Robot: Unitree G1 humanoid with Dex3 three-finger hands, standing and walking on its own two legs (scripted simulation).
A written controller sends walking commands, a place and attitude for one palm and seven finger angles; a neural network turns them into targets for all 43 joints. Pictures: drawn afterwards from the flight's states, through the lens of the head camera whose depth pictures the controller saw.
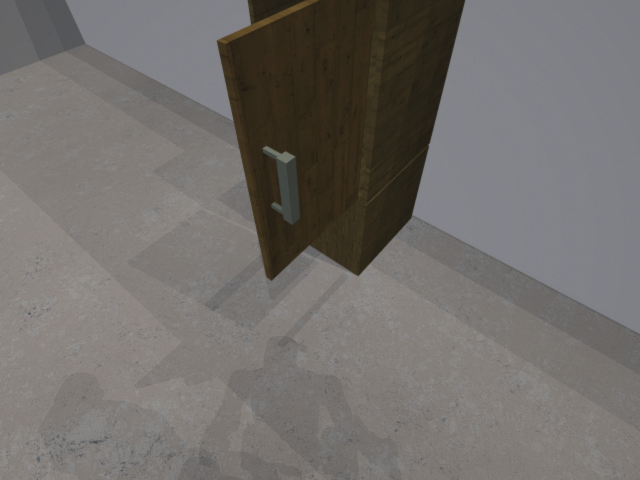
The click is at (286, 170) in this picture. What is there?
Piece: cupboard door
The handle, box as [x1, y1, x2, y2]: [262, 146, 299, 224]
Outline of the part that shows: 265,146 262,148 263,152 273,157 277,162 282,202 281,206 274,202 271,204 271,206 282,213 284,219 292,224 299,218 295,157 285,151 281,154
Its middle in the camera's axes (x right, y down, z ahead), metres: -0.08 -0.10 +0.76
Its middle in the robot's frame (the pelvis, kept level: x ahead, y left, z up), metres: +0.63 +0.12 -0.04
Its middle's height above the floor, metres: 0.74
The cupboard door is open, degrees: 90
